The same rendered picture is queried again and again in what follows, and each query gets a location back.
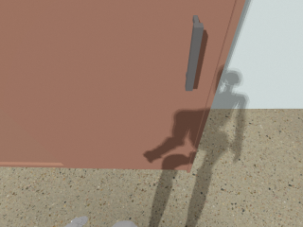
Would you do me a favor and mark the left robot hand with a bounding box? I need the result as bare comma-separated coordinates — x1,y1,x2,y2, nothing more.
65,216,88,227

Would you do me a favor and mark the wardrobe door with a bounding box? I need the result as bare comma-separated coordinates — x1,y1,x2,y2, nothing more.
0,0,236,170
0,108,60,163

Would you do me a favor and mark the handle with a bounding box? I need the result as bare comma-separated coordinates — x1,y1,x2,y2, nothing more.
185,15,204,92

